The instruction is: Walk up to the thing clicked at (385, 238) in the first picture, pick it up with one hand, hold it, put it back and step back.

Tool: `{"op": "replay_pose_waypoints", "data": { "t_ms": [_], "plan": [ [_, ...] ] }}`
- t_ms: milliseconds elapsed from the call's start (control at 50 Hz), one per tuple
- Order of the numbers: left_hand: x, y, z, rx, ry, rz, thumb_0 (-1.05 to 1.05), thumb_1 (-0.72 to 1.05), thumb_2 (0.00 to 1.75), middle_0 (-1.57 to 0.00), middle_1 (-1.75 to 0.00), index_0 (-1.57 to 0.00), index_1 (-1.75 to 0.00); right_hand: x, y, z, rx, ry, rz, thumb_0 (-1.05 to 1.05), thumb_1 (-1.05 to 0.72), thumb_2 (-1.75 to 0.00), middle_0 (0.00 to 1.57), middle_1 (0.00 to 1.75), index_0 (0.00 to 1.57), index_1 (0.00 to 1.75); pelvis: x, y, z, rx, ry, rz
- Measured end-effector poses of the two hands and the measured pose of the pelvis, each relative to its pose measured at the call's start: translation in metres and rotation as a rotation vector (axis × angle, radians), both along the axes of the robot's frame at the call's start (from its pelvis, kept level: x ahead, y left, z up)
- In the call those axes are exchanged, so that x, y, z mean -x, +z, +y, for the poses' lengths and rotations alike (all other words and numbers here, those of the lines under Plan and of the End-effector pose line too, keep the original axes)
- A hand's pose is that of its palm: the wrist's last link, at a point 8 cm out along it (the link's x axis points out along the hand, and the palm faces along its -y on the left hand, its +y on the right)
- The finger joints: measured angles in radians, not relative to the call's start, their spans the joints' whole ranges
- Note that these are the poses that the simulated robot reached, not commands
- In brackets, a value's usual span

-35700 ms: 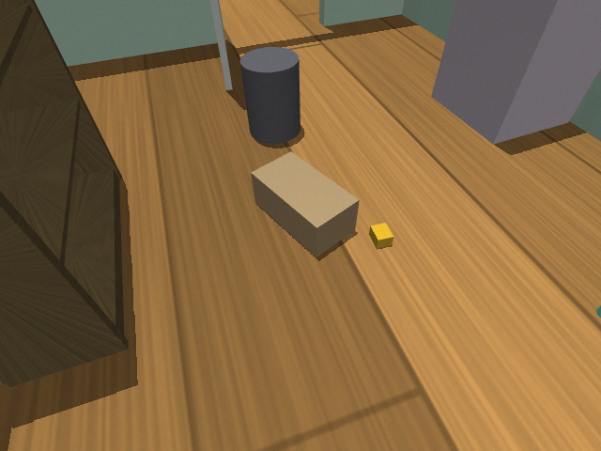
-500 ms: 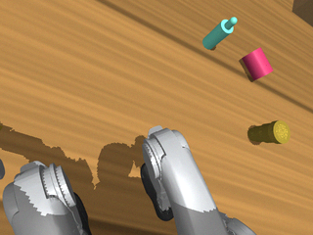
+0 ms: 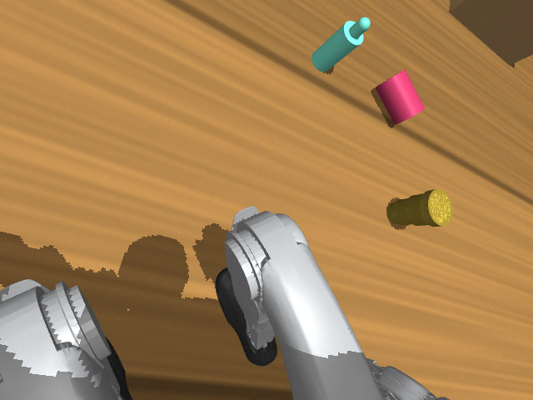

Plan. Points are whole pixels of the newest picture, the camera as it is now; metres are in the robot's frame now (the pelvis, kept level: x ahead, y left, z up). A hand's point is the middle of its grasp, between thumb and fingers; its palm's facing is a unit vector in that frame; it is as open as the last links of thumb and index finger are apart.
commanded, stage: rest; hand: left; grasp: from above
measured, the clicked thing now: out of the picture +0.40 +0.37 -0.27
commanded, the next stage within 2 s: open in 0.20 s
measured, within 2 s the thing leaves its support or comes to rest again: rests again in 1.66 s
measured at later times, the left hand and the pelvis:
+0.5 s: hand out of the picture +0.40 +0.36 -0.25, palm faces -0.19 -0.42 -0.89, open 11.3 cm; pelvis -0.01 +0.00 +0.00, yaw -1 degrees
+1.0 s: hand out of the picture +0.40 +0.37 -0.25, palm faces -0.18 -0.41 -0.89, open 13.2 cm; pelvis -0.01 +0.01 +0.01, yaw -2 degrees
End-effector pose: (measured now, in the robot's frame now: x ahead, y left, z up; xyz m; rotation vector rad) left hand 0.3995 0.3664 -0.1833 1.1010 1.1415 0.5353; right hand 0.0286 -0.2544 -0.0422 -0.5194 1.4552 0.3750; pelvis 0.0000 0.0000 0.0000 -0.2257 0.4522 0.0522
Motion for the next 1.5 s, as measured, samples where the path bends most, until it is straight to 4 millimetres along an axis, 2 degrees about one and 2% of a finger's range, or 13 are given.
{"op": "replay_pose_waypoints", "data": {
  "t_ms": [380, 580, 820, 1100, 1500],
  "plan": [
    [-0.001, -0.003, -0.001, 0.001, 0.015, 0.009, -0.03, -0.19, 0.62, -0.57, -0.64, -0.62, -0.64, 0.008, 0.008, 0.013, -0.022, 0.013, -0.024, 0.0, -0.91, -0.9, 0.2, 0.3, 0.2, 0.3, 0.005, 0.002, 0.003, 0.022, -0.006, -0.029],
    [0.001, -0.007, -0.002, 0.008, -0.003, 0.014, -0.01, -0.18, 0.71, -0.46, -0.75, -0.49, -0.77, 0.011, 0.014, 0.014, -0.014, 0.023, -0.024, 0.0, -0.91, -0.9, 0.2, 0.3, 0.2, 0.3, 0.008, 0.004, 0.004, 0.027, -0.008, -0.045],
    [0.002, -0.011, 0.004, 0.007, 0.015, 0.008, 0.0, -0.3, 0.87, -0.33, -0.88, -0.32, -0.89, 0.011, 0.023, 0.015, 0.007, 0.029, -0.013, 0.0, -0.9, -0.9, 0.2, 0.3, 0.2, 0.3, 0.008, 0.008, 0.006, 0.039, -0.006, -0.043],
    [0.002, -0.009, 0.008, -0.002, 0.003, 0.01, 0.0, -0.46, 0.97, -0.16, -0.99, -0.16, -1.0, 0.004, 0.027, 0.02, 0.001, 0.037, -0.034, 0.0, -0.9, -0.9, 0.2, 0.3, 0.2, 0.3, 0.007, 0.011, 0.008, 0.05, -0.004, -0.041],
    [0.002, -0.011, 0.004, 0.005, 0.016, 0.002, 0.0, -0.49, 0.99, -0.11, -1.0, -0.11, -1.0, 0.009, 0.031, 0.018, 0.0, 0.035, -0.017, 0.0, -0.89, -0.89, 0.2, 0.3, 0.2, 0.3, 0.009, 0.013, 0.006, 0.044, -0.007, -0.042]
  ]
}}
